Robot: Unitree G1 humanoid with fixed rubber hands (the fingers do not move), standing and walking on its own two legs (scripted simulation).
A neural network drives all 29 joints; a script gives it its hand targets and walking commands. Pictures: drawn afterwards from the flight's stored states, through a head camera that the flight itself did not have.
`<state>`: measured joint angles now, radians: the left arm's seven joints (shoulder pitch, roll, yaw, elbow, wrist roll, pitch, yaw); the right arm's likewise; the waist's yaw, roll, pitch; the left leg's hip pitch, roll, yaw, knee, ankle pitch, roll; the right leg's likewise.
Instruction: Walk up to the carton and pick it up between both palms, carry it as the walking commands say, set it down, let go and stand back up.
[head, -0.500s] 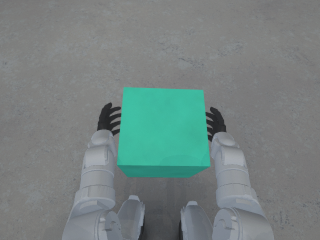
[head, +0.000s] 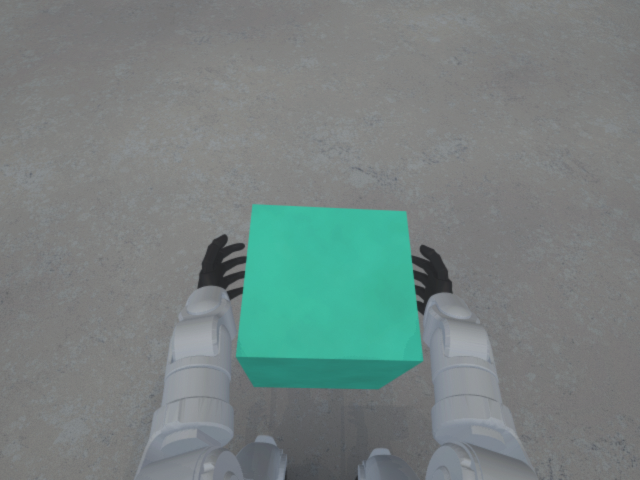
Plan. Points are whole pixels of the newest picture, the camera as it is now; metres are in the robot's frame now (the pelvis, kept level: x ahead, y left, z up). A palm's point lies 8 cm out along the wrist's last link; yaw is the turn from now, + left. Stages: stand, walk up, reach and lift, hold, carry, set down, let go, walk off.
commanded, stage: reach and lift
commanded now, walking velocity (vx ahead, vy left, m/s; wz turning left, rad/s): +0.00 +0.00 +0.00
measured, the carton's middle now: (322, 307) +0.35 +0.01 -0.09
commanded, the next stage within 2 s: none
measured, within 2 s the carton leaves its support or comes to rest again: neither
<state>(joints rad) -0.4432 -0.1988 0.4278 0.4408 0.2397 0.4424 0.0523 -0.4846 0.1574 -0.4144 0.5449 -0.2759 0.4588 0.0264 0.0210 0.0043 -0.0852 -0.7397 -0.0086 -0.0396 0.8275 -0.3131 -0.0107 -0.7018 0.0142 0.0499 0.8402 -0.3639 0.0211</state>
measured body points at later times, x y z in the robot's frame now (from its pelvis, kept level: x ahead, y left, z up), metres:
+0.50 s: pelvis +0.00 +0.00 +0.03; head +0.00 +0.00 +0.48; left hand +0.33 +0.16 +0.05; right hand +0.34 -0.14 +0.04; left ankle +0.05 +0.13 -0.70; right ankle +0.03 -0.13 -0.70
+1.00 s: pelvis +0.00 +0.00 +0.03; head -0.06 +0.00 +0.48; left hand +0.31 +0.16 +0.09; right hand +0.32 -0.14 +0.08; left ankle +0.05 +0.13 -0.70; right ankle +0.03 -0.13 -0.70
